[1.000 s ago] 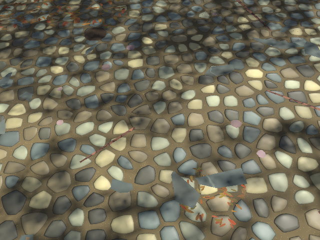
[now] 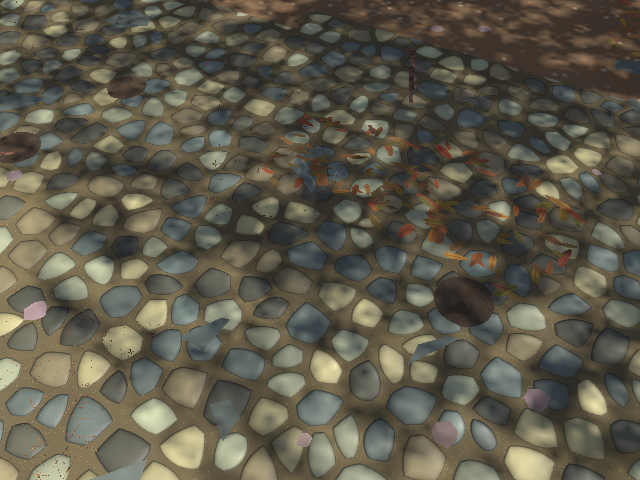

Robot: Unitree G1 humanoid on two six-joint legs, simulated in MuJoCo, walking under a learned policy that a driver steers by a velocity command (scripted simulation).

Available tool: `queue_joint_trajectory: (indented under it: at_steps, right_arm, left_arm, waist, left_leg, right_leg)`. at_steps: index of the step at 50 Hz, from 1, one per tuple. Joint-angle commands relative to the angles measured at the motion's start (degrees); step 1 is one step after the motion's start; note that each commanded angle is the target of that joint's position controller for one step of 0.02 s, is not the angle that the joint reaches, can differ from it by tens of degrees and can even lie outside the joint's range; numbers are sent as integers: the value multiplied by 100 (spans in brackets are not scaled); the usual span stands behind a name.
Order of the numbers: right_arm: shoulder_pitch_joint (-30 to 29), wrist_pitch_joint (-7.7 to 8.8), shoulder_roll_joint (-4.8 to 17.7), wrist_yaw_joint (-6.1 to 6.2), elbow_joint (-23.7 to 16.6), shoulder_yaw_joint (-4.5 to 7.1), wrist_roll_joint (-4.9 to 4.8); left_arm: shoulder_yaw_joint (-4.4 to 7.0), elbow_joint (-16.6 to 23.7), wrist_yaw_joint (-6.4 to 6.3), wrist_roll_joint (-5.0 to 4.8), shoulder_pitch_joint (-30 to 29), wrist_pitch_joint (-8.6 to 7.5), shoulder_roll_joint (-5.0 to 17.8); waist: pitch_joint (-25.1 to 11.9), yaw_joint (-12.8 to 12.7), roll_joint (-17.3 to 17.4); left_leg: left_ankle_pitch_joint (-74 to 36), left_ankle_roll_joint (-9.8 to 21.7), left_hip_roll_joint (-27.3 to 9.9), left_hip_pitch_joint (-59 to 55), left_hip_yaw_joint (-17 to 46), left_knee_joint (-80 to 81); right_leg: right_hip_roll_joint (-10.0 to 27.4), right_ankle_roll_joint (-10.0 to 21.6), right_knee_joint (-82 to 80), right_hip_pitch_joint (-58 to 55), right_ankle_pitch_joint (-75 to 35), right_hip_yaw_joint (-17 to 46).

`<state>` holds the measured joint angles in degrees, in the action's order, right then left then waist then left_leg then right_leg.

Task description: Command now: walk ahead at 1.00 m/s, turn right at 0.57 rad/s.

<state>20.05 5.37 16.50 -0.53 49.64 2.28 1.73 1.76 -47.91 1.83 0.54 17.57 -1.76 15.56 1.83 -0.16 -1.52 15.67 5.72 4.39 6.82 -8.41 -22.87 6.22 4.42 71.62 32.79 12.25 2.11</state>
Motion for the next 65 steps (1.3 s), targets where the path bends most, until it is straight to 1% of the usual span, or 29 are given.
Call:
queue_joint_trajectory:
  at_steps: [1,5,8,11,12,13,14,15,17,19,22,29,31,32,33,34,35,37,41,49,51,53,54,55,56,57,59,61,65]
  right_arm:
    - [-50,267,272,-6,-206,49,-114]
    - [71,296,236,46,-71,-21,-91]
    - [197,286,712,238,-53,31,-113]
    - [-457,32,1234,414,-329,190,-11]
    - [-880,-69,1310,372,-439,245,11]
    - [-1281,-55,710,203,-480,132,50]
    - [-337,84,193,163,-1162,-66,-16]
    - [-451,235,378,148,-1352,-153,31]
    - [-935,295,599,92,-1339,-134,110]
    - [-902,10,486,82,-1312,-204,297]
    - [-1575,-183,332,10,-1655,-299,254]
    - [-2511,-100,344,-7,-2067,-322,-41]
    - [-1630,-51,785,90,-1816,-125,-49]
    - [-582,-16,1007,162,-1576,-5,-49]
    - [741,13,1384,284,-1338,167,61]
    - [1113,6,1774,328,-1265,261,311]
    - [388,-47,1818,269,-1329,343,243]
    - [-418,-106,747,201,-1412,147,130]
    - [138,54,356,102,-721,48,-5]
    - [189,206,635,84,-356,97,-33]
    - [408,156,951,165,-336,166,-75]
    - [304,13,1288,249,-419,259,-147]
    - [116,-37,1285,223,-532,273,-169]
    - [153,-71,1022,128,-549,264,-166]
    - [665,-135,410,128,-807,152,-22]
    - [705,-178,704,183,-1235,160,-123]
    - [57,-167,781,193,-1313,88,-74]
    - [-63,-356,708,218,-1305,81,113]
    - [-205,-610,416,257,-1351,23,91]
  left_arm:
    - [42,401,121,30,-253,117,105]
    - [-69,716,217,-31,-1201,38,66]
    - [-77,760,291,20,-1225,27,249]
    - [205,112,195,51,1127,107,954]
    - [389,-237,82,13,2325,106,1233]
    - [520,-268,-35,-210,1961,148,1360]
    - [601,-40,-45,43,1173,189,2034]
    - [637,252,-96,42,968,197,1890]
    - [436,140,-189,76,575,127,1031]
    - [381,186,-222,30,353,-74,993]
    - [405,278,-173,-21,280,-281,1117]
    - [576,321,-101,-74,662,-256,1263]
    - [624,395,-123,-10,486,-258,1482]
    - [645,448,-96,-1,194,-280,1631]
    - [531,598,-87,4,-54,-354,1235]
    - [274,881,-108,-117,94,-384,253]
    - [176,1072,-115,-175,513,-317,431]
    - [242,926,-65,89,-262,-133,879]
    - [109,1311,217,177,-865,143,426]
    - [-91,1926,425,172,-2300,169,337]
    - [-83,1762,418,206,-2003,109,336]
    - [64,1353,309,227,-648,51,593]
    - [217,973,178,225,467,-5,827]
    - [357,748,-33,193,604,-28,1053]
    - [529,932,-101,158,438,32,1799]
    - [676,1190,-80,94,678,104,2006]
    - [601,1344,-238,-34,-169,231,1496]
    - [454,1252,-293,-78,-461,206,1058]
    - [457,1056,-228,37,-360,74,1067]
  waist:
    - [422,-103,502]
    - [621,-23,334]
    - [313,-234,525]
    - [-835,-1526,861]
    - [-1142,-2117,519]
    - [-542,-1840,-846]
    - [-1125,-480,-1567]
    - [-1740,-686,-668]
    - [-111,-109,807]
    - [310,262,925]
    - [484,208,664]
    - [-32,-485,-146]
    - [-663,-36,-129]
    - [-1204,635,-34]
    - [-1873,1219,280]
    - [-2245,957,1743]
    - [-2378,380,2530]
    - [-854,383,671]
    - [-104,146,708]
    - [788,41,233]
    - [412,-76,426]
    - [-392,-767,648]
    - [-938,-1174,626]
    - [-877,-1026,37]
    - [-1115,-448,-841]
    - [-2896,-678,-333]
    - [-1718,-309,518]
    - [-641,148,772]
    - [-874,267,786]
  left_leg:
    - [-2250,-140,-1488,59,639,1611]
    - [-4099,-459,-1015,-64,-524,1694]
    - [-6854,-641,-1292,-656,-747,1072]
    - [-8442,-660,-1654,-497,-535,-1882]
    - [-6913,-595,-1447,316,-459,-4215]
    - [-288,-532,-103,1867,-324,-6690]
    - [1337,-840,78,3977,690,-8173]
    - [1139,-708,-131,4555,1523,-7935]
    - [465,-610,-728,4169,1532,-6318]
    - [517,-793,-981,3417,1456,-5546]
    - [-55,-1009,-1157,2640,1045,-3810]
    - [-1955,-803,-584,1558,946,-807]
    - [-1121,-687,-305,493,1015,-640]
    - [-762,-617,-378,-660,978,-632]
    - [600,-456,-1208,-2107,1697,-792]
    - [2677,-198,-2824,-3240,4201,19]
    - [3582,240,-3236,-2976,6379,950]
    - [2584,127,-2578,-1402,4191,834]
    - [-5,-174,-2073,-414,2004,1085]
    - [-3675,-485,-1520,-20,-588,1525]
    - [-6237,-616,-1488,-460,-746,620]
    - [-7159,-631,-1755,-317,-620,-1348]
    - [-6366,-638,-1838,152,-495,-2855]
    - [-1800,-770,-1168,1198,-497,-4588]
    - [2351,-971,-508,2840,-377,-6987]
    - [1889,-1098,-408,3627,892,-7898]
    - [1012,-1015,-831,3622,1216,-6799]
    - [1072,-1094,-1053,3111,1237,-5829]
    - [604,-1127,-1094,2268,1081,-4452]
  right_leg:
    - [268,-42,-280,849,-616,-64]
    - [-178,146,-1842,587,-1707,-942]
    - [-760,391,-2913,-424,-2012,-1473]
    - [-1238,750,-2875,-2857,-1055,-1250]
    - [-1039,1124,-3352,-4050,-790,-653]
    - [-782,1268,-3821,-4379,-719,14]
    - [320,2397,-3929,-5493,-1429,2793]
    - [918,2758,-5316,-5741,811,4494]
    - [627,1986,-6049,-3503,1389,3923]
    - [83,1756,-6069,-2034,458,2985]
    - [-506,1619,-6326,-791,-308,2112]
    - [-605,822,-5561,-2171,-2348,2063]
    - [-608,568,-4385,-2586,-3558,2123]
    - [-787,437,-3165,-2295,-3645,1948]
    - [-1020,360,-1451,-1412,-2591,1630]
    - [-1591,276,215,328,1801,1012]
    - [-1281,308,981,1210,1502,669]
    - [-614,232,775,1332,486,312]
    - [-89,85,465,1371,275,242]
    - [-394,216,-2332,603,-1305,-998]
    - [-968,335,-2963,-301,-1229,-1468]
    - [-1343,537,-3315,-1942,-1112,-1281]
    - [-1377,757,-3649,-3199,-1437,-870]
    - [-1022,866,-4163,-4011,-2038,-270]
    - [437,1282,-2935,-5165,-7229,1376]
    - [1286,2421,-3588,-6361,-7361,3004]
    - [844,2139,-4749,-4497,-4452,2951]
    - [337,1788,-5150,-2741,-4232,2380]
    - [-118,1403,-4933,-1663,-5286,1745]
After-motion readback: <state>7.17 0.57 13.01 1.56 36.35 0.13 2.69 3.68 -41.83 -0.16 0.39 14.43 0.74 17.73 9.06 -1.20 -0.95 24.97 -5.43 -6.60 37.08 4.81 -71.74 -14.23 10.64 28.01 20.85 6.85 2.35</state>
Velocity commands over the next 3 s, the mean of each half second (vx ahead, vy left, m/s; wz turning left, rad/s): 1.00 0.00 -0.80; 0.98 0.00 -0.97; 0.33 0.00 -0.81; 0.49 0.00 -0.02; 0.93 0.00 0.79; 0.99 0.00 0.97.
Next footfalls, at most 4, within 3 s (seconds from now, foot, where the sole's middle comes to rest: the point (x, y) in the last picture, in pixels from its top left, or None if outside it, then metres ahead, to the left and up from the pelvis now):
0.24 right None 0.43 -0.08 -0.77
0.66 left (354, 322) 0.87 -0.06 -0.77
1.10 right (521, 280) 1.00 -0.49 -0.77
1.58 left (525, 225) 1.19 -0.54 -0.77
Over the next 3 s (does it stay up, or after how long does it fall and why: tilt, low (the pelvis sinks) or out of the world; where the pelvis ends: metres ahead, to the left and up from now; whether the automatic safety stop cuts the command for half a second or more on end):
stays up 1.51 -1.21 -0.02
